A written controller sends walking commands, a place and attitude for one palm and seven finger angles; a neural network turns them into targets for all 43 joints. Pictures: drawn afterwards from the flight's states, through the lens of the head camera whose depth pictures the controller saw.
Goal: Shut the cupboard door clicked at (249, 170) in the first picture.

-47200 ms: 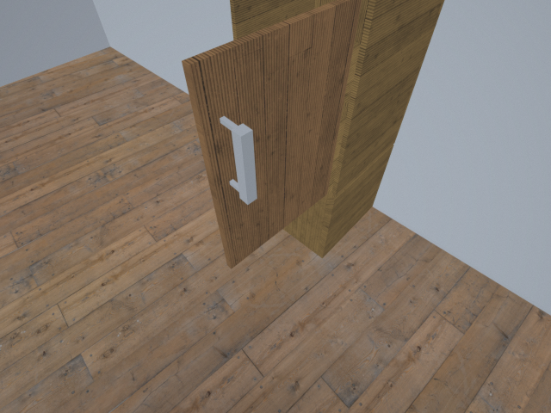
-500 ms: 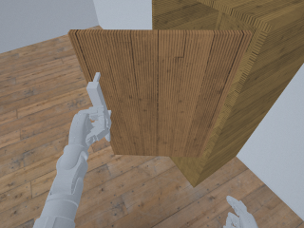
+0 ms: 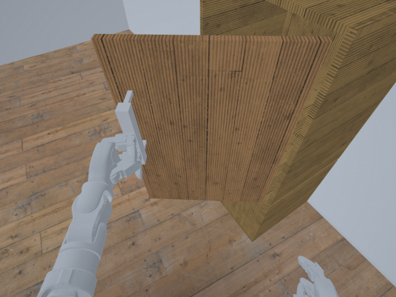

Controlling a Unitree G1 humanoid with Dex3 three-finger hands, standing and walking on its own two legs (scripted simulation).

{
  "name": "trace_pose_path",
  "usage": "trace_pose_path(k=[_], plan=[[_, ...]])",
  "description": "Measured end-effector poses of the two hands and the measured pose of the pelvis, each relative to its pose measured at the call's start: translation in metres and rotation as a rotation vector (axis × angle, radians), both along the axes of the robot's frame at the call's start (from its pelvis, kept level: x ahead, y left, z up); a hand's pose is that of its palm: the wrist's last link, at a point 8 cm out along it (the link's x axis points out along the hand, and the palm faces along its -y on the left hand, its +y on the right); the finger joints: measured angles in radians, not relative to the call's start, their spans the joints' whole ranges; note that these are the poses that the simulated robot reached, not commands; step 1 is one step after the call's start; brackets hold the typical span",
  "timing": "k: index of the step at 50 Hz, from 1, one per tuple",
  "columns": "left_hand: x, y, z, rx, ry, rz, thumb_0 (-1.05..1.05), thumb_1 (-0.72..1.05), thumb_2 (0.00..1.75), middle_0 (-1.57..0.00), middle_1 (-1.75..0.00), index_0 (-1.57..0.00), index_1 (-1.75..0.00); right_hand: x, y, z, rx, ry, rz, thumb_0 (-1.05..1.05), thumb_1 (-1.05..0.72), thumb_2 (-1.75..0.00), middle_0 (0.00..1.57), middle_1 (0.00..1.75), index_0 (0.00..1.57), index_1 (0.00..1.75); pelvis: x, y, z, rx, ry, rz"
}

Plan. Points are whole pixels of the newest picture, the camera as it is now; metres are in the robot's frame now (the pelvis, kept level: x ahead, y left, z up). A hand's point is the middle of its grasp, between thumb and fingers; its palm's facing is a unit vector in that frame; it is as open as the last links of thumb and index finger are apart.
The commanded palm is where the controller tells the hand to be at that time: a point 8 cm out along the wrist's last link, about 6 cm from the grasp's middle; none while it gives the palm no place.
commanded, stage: push the door shut along its arc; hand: left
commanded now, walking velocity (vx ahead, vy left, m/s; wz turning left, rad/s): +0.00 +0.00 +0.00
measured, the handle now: (135, 129) +0.45 +0.17 +0.08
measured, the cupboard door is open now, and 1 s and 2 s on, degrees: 54 41 24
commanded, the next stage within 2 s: pull the fist back off the door in 1.74 s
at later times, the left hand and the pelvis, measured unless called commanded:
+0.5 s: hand (155, 137) +0.42 +0.12 +0.09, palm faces -0.19 -0.98 -0.02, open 3.1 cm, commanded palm +0.41 +0.17 +0.09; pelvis -0.01 +0.01 -0.01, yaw +0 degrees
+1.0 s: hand (172, 122) +0.46 +0.08 +0.09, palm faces -0.34 -0.94 -0.03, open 3.1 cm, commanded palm +0.47 +0.14 +0.09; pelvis -0.02 +0.00 -0.02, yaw +0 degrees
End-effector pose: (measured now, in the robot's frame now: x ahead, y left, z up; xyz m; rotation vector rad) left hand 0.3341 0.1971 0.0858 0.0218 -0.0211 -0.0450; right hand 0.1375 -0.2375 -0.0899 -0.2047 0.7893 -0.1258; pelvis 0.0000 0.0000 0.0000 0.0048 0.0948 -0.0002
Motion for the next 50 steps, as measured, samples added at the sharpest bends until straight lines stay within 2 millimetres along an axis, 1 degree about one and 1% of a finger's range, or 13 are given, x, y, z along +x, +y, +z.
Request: trace_pose_path(k=[5, 10, 15, 22, 29, 34, 45, 50], plan=[[0.016, 0.0, 0.001, -0.001, 0.008, -0.038, 0.02, 0.91, 0.91, -1.3, -1.5, -1.3, -1.5, -0.005, 0.0, -0.003, -0.01, 0.02, -0.005, 0.01, -0.9, -0.9, 0.2, 0.3, 0.2, 0.3, -0.002, 0.002, -0.002, -0.003, 0.009, 0.005], [0.031, -0.002, 0.002, 0.001, 0.018, -0.059, 0.01, 0.93, 0.94, -1.3, -1.5, -1.3, -1.5, -0.014, -0.001, -0.009, -0.016, 0.055, -0.01, 0.01, -0.9, -0.9, 0.2, 0.3, 0.2, 0.3, -0.003, 0.005, -0.003, -0.005, 0.024, 0.011], [0.047, -0.017, 0.002, 0.005, 0.023, -0.117, 0.01, 0.93, 0.93, -1.3, -1.5, -1.3, -1.5, -0.028, -0.003, -0.014, -0.017, 0.096, -0.028, 0.01, -0.9, -0.9, 0.2, 0.3, 0.2, 0.3, -0.004, 0.007, -0.005, -0.004, 0.039, 0.007], [0.067, -0.022, 0.002, 0.01, 0.034, -0.133, 0.02, 0.91, 0.91, -1.3, -1.5, -1.3, -1.5, -0.052, -0.007, -0.02, -0.018, 0.158, -0.065, 0.01, -0.9, -0.9, 0.2, 0.3, 0.2, 0.3, -0.006, 0.007, -0.007, -0.001, 0.055, -0.002], [0.084, -0.025, 0.003, 0.007, 0.04, -0.166, 0.02, 0.91, 0.91, -1.3, -1.5, -1.3, -1.5, -0.076, -0.014, -0.026, -0.029, 0.225, -0.098, 0.01, -0.9, -0.9, 0.2, 0.3, 0.2, 0.3, -0.009, 0.006, -0.009, 0.0, 0.074, -0.005], [0.094, -0.031, 0.005, 0.006, 0.037, -0.206, 0.02, 0.9, 0.9, -1.3, -1.5, -1.3, -1.5, -0.091, -0.019, -0.029, -0.039, 0.26, -0.12, 0.01, -0.9, -0.9, 0.2, 0.3, 0.2, 0.3, -0.011, 0.005, -0.012, -0.001, 0.09, -0.007], [0.114, -0.043, 0.006, 0.012, 0.049, -0.259, 0.02, 0.9, 0.9, -1.3, -1.5, -1.3, -1.5, -0.113, -0.027, -0.033, -0.055, 0.303, -0.153, 0.01, -0.9, -0.9, 0.2, 0.3, 0.2, 0.3, -0.018, 0.003, -0.018, -0.003, 0.124, -0.007], [0.126, -0.057, 0.009, 0.016, 0.044, -0.303, 0.02, 0.9, 0.9, -1.3, -1.5, -1.3, -1.5, -0.123, -0.029, -0.037, -0.059, 0.326, -0.163, 0.01, -0.9, -0.9, 0.2, 0.3, 0.2, 0.3, -0.02, 0.003, -0.022, -0.004, 0.147, -0.007]])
